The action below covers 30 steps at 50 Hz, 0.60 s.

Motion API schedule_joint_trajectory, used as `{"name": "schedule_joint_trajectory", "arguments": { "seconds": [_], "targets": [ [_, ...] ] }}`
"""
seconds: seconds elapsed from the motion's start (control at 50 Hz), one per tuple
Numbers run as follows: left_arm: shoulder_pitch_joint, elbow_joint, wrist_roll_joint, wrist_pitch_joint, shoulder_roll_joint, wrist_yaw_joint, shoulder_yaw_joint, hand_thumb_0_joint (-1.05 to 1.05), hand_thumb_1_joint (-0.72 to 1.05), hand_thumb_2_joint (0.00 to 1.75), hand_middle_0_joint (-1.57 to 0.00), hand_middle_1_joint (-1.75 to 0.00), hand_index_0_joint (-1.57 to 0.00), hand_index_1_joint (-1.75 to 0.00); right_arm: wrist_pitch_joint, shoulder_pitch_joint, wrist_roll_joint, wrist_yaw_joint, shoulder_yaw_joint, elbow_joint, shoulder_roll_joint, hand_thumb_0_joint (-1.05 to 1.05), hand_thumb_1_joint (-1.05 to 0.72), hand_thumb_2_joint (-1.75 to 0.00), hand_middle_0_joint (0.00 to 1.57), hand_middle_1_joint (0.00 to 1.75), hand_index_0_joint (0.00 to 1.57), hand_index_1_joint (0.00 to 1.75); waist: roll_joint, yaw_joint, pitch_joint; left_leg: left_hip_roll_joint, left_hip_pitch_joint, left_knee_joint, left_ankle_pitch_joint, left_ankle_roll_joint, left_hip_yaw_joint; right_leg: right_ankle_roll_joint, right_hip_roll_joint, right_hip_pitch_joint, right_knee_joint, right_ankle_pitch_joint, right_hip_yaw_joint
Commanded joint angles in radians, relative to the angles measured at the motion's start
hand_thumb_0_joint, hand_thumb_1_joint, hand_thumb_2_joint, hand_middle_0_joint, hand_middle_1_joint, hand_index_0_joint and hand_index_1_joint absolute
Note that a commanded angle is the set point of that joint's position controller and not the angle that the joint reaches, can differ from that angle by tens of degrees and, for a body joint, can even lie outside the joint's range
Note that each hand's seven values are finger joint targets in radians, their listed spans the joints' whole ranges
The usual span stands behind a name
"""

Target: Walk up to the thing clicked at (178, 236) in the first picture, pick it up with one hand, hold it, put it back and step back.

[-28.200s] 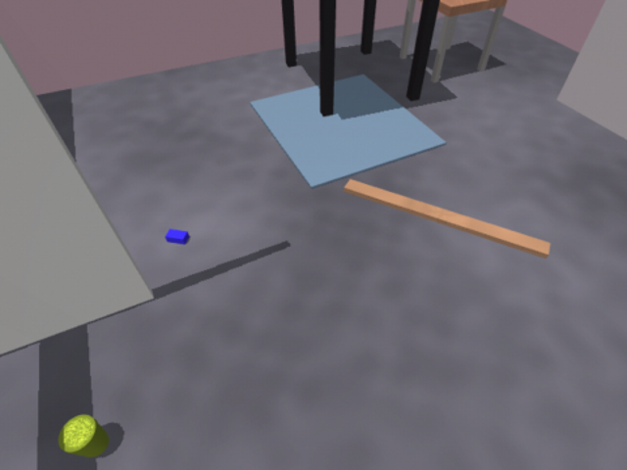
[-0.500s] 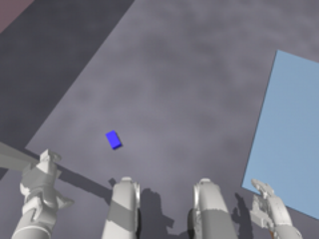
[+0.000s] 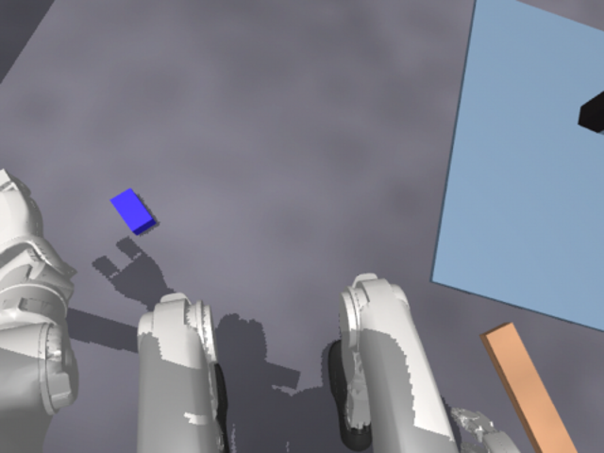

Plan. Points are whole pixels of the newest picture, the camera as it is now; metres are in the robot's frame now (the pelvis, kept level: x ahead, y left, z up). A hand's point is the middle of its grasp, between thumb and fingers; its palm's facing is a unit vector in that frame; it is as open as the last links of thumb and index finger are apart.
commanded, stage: rise first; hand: left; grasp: from above
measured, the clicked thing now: (133, 211) +0.53 +0.29 -0.39
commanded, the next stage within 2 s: none
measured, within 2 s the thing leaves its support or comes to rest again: neither
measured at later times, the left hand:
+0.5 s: hand (71, 219) +0.47 +0.33 -0.22, palm faces -0.28 -0.29 -0.91, open 13.9 cm
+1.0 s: hand (84, 209) +0.49 +0.33 -0.26, palm faces -0.28 -0.31 -0.91, open 14.0 cm
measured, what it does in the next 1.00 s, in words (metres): lowers itself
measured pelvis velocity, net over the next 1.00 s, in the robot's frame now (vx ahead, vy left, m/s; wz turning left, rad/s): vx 0.01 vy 0.00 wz -0.08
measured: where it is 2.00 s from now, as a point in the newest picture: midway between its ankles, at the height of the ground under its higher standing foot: (283, 424)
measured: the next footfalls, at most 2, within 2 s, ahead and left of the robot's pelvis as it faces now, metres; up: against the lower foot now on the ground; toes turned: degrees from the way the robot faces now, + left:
none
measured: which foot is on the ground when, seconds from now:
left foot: down 0.00-1.00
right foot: down 0.00-1.00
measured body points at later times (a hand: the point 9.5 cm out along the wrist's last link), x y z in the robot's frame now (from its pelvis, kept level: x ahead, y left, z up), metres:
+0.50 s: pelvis +0.01 +0.00 -0.07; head +0.25 +0.05 +0.30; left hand +0.48 +0.34 -0.17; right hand +0.03 -0.25 -0.18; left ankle +0.09 +0.14 -0.37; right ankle +0.10 -0.14 -0.37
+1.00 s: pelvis +0.01 +0.00 -0.09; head +0.28 +0.05 +0.27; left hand +0.51 +0.34 -0.21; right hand +0.02 -0.26 -0.19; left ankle +0.09 +0.14 -0.37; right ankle +0.10 -0.14 -0.37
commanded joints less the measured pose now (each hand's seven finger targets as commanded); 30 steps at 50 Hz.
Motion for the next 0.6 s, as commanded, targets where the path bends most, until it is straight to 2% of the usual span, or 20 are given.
{"name": "schedule_joint_trajectory", "arguments": {
  "seconds": [0.0, 0.02, 0.04, 0.08, 0.14, 0.18, 0.2, 0.26, 0.3, 0.34, 0.38, 0.42, 0.44, 0.48, 0.5, 0.54, 0.56, 0.58],
  "targets": [
    [-0.385, -0.072, -0.022, 0.031, 0.331, 0.027, 0.029, 0.00, -0.52, 0.97, -0.10, -1.09, -0.11, -1.07, -0.039, 0.165, -0.008, 0.013, -0.051, -0.020, -0.205, 0.00, -0.90, -0.90, 0.20, 0.30, 0.20, 0.30, 0.237, -0.007, -0.646, -0.015, 0.488, -0.216, 0.054, 0.035, 0.077, -0.076, 0.019, 0.245, -0.196, 0.081, -0.098],
    [-0.385, -0.053, -0.028, 0.035, 0.324, 0.011, 0.014, 0.00, -0.52, 0.97, -0.10, -1.09, -0.11, -1.07, -0.040, 0.162, -0.009, 0.018, -0.050, -0.018, -0.203, 0.00, -0.90, -0.90, 0.20, 0.30, 0.20, 0.30, 0.246, -0.013, -0.636, -0.015, 0.483, -0.206, 0.059, 0.036, 0.075, -0.078, 0.022, 0.229, -0.187, 0.083, -0.101],
    [-0.390, -0.019, -0.019, 0.041, 0.321, -0.002, 0.010, 0.00, -0.54, 1.00, -0.10, -1.08, -0.10, -1.07, -0.043, 0.187, -0.007, 0.021, -0.047, -0.008, -0.215, 0.00, -0.90, -0.90, 0.20, 0.30, 0.20, 0.30, 0.252, -0.030, -0.621, -0.015, 0.481, -0.191, 0.080, 0.035, 0.067, -0.079, 0.022, 0.206, -0.167, 0.110, -0.108],
    [-0.398, -0.010, -0.012, 0.035, 0.340, -0.024, 0.004, 0.00, -0.53, 0.98, -0.09, -1.08, -0.11, -1.07, -0.045, 0.186, -0.009, 0.030, -0.044, -0.005, -0.213, 0.00, -0.90, -0.90, 0.20, 0.30, 0.20, 0.30, 0.275, -0.033, -0.608, -0.019, 0.471, -0.178, 0.088, 0.032, 0.064, -0.083, 0.022, 0.190, -0.143, 0.114, -0.108],
    [-0.398, 0.018, 0.021, 0.021, 0.379, -0.051, 0.011, 0.00, -0.54, 0.99, -0.09, -1.08, -0.11, -1.07, -0.043, 0.206, -0.011, 0.046, -0.038, 0.001, -0.221, 0.00, -0.90, -0.90, 0.20, 0.30, 0.20, 0.30, 0.270, -0.039, -0.576, -0.024, 0.417, -0.146, 0.087, 0.036, 0.066, -0.084, 0.025, 0.177, -0.111, 0.109, -0.111],
    [-0.419, 0.027, 0.041, 0.007, 0.375, -0.058, -0.001, 0.00, -0.56, 1.01, -0.09, -1.07, -0.10, -1.06, -0.044, 0.200, -0.013, 0.057, -0.035, -0.009, -0.232, 0.00, -0.90, -0.90, 0.20, 0.30, 0.20, 0.30, 0.264, -0.053, -0.580, -0.025, 0.403, -0.125, 0.088, 0.037, 0.066, -0.084, 0.030, 0.160, -0.095, 0.111, -0.115],
    [-0.441, 0.011, 0.048, -0.001, 0.375, -0.058, -0.006, 0.00, -0.55, 0.99, -0.09, -1.08, -0.10, -1.07, -0.044, 0.195, -0.015, 0.063, -0.032, -0.018, -0.227, 0.00, -0.90, -0.90, 0.20, 0.30, 0.20, 0.30, 0.269, -0.057, -0.584, -0.027, 0.394, -0.110, 0.090, 0.040, 0.074, -0.083, 0.033, 0.167, -0.093, 0.112, -0.111],
    [-0.449, 0.044, 0.053, -0.013, 0.386, -0.035, 0.016, 0.00, -0.53, 0.98, -0.09, -1.09, -0.11, -1.07, -0.048, 0.217, -0.023, 0.078, -0.022, -0.014, -0.236, 0.00, -0.90, -0.90, 0.20, 0.30, 0.20, 0.30, 0.260, -0.062, -0.582, -0.028, 0.347, -0.082, 0.094, 0.042, 0.079, -0.078, 0.036, 0.166, -0.073, 0.121, -0.117],
    [-0.478, 0.055, 0.058, -0.015, 0.389, -0.026, 0.015, 0.00, -0.54, 0.98, -0.09, -1.09, -0.10, -1.07, -0.050, 0.230, -0.028, 0.086, -0.017, -0.009, -0.242, 0.00, -0.91, -0.90, 0.20, 0.30, 0.20, 0.30, 0.262, -0.077, -0.593, -0.026, 0.354, -0.059, 0.109, 0.042, 0.079, -0.076, 0.038, 0.160, -0.064, 0.138, -0.121],
    [-0.511, 0.056, 0.057, -0.016, 0.407, -0.016, 0.033, 0.00, -0.55, 0.98, -0.09, -1.08, -0.10, -1.06, -0.055, 0.248, -0.031, 0.095, -0.012, -0.008, -0.255, 0.00, -0.91, -0.90, 0.20, 0.30, 0.20, 0.30, 0.257, -0.087, -0.596, -0.024, 0.346, -0.044, 0.115, 0.043, 0.068, -0.074, 0.037, 0.146, -0.039, 0.147, -0.132],
    [-0.532, 0.068, 0.049, -0.015, 0.406, -0.007, 0.029, 0.00, -0.55, 0.98, -0.09, -1.09, -0.10, -1.08, -0.059, 0.247, -0.038, 0.104, -0.007, -0.004, -0.254, 0.00, -0.91, -0.90, 0.20, 0.30, 0.20, 0.30, 0.270, -0.091, -0.601, -0.023, 0.345, -0.022, 0.122, 0.044, 0.074, -0.072, 0.042, 0.147, -0.037, 0.155, -0.132],
    [-0.550, 0.068, 0.061, -0.012, 0.441, 0.003, 0.049, 0.00, -0.54, 0.98, -0.09, -1.08, -0.11, -1.07, -0.061, 0.261, -0.042, 0.113, 0.001, -0.004, -0.266, 0.00, -0.91, -0.90, 0.20, 0.30, 0.20, 0.30, 0.296, -0.099, -0.599, -0.024, 0.340, -0.017, 0.125, 0.041, 0.072, -0.073, 0.042, 0.142, -0.018, 0.158, -0.138],
    [-0.550, 0.069, 0.059, -0.008, 0.458, 0.002, 0.052, 0.00, -0.53, 0.96, -0.09, -1.10, -0.11, -1.08, -0.063, 0.249, -0.044, 0.116, 0.002, -0.006, -0.266, 0.00, -0.91, -0.90, 0.20, 0.30, 0.20, 0.30, 0.307, -0.091, -0.591, -0.023, 0.339, -0.011, 0.114, 0.043, 0.075, -0.074, 0.045, 0.127, -0.017, 0.144, -0.140],
    [-0.563, 0.076, 0.060, -0.005, 0.458, 0.003, 0.047, 0.00, -0.54, 0.97, -0.09, -1.09, -0.11, -1.07, -0.063, 0.242, -0.045, 0.123, 0.008, -0.010, -0.264, 0.00, -0.91, -0.90, 0.20, 0.30, 0.20, 0.30, 0.319, -0.100, -0.576, -0.022, 0.326, 0.001, 0.106, 0.042, 0.072, -0.075, 0.049, 0.120, -0.007, 0.137, -0.144],
    [-0.569, 0.081, 0.059, -0.004, 0.460, 0.001, 0.049, 0.00, -0.54, 0.97, -0.09, -1.09, -0.11, -1.08, -0.064, 0.251, -0.048, 0.128, 0.010, -0.010, -0.270, 0.00, -0.91, -0.90, 0.20, 0.30, 0.20, 0.30, 0.308, -0.115, -0.582, -0.022, 0.315, 0.012, 0.113, 0.044, 0.071, -0.072, 0.049, 0.135, -0.002, 0.149, -0.146],
    [-0.559, 0.078, 0.058, 0.002, 0.483, 0.003, 0.067, 0.00, -0.54, 0.97, -0.10, -1.07, -0.11, -1.06, -0.065, 0.256, -0.044, 0.133, 0.013, -0.011, -0.279, 0.00, -0.91, -0.90, 0.20, 0.30, 0.20, 0.30, 0.306, -0.103, -0.597, -0.020, 0.316, 0.017, 0.133, 0.043, 0.066, -0.072, 0.050, 0.136, 0.012, 0.165, -0.152],
    [-0.560, 0.075, 0.062, 0.004, 0.494, 0.002, 0.067, 0.00, -0.55, 0.98, -0.10, -1.07, -0.11, -1.06, -0.066, 0.261, -0.047, 0.138, 0.016, -0.011, -0.276, 0.00, -0.91, -0.90, 0.20, 0.30, 0.20, 0.30, 0.324, -0.103, -0.613, -0.021, 0.319, 0.027, 0.155, 0.043, 0.071, -0.071, 0.052, 0.158, 0.015, 0.188, -0.149],
    [-0.562, 0.089, 0.059, 0.008, 0.485, 0.003, 0.068, 0.00, -0.56, 0.98, -0.10, -1.08, -0.10, -1.07, -0.066, 0.259, -0.047, 0.141, 0.021, -0.017, -0.280, 0.00, -0.91, -0.90, 0.20, 0.30, 0.20, 0.30, 0.319, -0.107, -0.588, -0.019, 0.309, 0.033, 0.149, 0.043, 0.069, -0.071, 0.052, 0.151, 0.021, 0.183, -0.152]
  ]
}}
